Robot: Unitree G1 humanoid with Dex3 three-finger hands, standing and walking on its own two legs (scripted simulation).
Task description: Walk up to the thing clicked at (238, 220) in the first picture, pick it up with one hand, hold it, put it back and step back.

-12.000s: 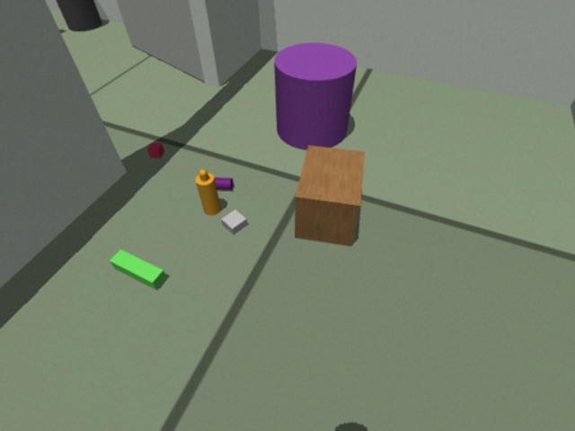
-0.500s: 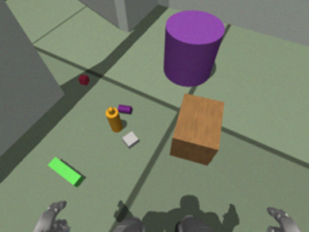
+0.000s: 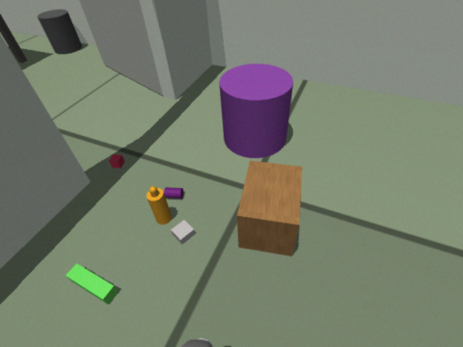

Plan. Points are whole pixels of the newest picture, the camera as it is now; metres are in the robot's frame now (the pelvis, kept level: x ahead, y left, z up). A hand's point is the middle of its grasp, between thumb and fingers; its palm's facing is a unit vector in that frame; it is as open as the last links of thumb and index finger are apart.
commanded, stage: walk up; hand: left
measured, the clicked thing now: (183, 231) +0.78 +0.34 -0.74
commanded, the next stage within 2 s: stand in 1.42 s
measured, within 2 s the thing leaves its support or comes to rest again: neither
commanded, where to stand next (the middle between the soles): +0.41 +0.06 m, yaw +5 degrees
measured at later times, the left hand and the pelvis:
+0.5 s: hand out of the picture +0.05 +0.29 -0.14, palm faces +0.09 -0.94 -0.34, open 7.4 cm; pelvis +0.00 +0.02 +0.01, yaw +6 degrees
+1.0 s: hand out of the picture +0.09 +0.29 -0.14, palm faces +0.10 -0.92 -0.39, open 7.4 cm; pelvis +0.03 +0.02 +0.00, yaw +6 degrees
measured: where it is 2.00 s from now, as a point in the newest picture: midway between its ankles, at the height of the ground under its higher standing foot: outside the picture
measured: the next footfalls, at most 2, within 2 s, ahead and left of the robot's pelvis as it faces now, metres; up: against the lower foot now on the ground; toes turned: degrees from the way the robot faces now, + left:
left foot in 0.34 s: +0.03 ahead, +0.16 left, +0.00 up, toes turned +5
right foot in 0.70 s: +0.13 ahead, -0.11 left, +0.00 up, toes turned +3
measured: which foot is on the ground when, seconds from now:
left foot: up 0.00-0.32, down 0.34-1.00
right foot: down 0.00-0.38, up 0.40-0.68, down 0.70-1.00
